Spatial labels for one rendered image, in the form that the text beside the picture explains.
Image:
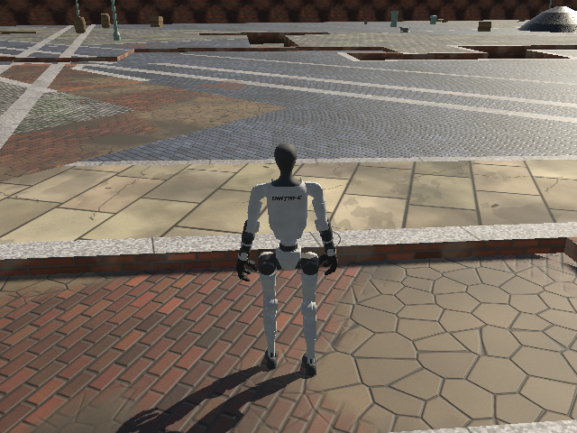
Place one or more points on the robot left forearm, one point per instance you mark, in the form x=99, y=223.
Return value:
x=246, y=244

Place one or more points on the left robot hand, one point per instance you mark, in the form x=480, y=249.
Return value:
x=240, y=267

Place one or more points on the right robot upper arm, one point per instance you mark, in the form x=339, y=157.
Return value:
x=314, y=190

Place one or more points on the right robot hand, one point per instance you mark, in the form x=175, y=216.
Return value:
x=331, y=260

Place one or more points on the left robot upper arm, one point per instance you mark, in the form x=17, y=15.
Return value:
x=254, y=208

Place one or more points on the robot right forearm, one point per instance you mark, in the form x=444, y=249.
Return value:
x=328, y=240

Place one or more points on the right robot shin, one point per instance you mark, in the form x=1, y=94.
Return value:
x=309, y=325

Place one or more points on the humanoid robot torso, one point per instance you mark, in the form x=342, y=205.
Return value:
x=287, y=210

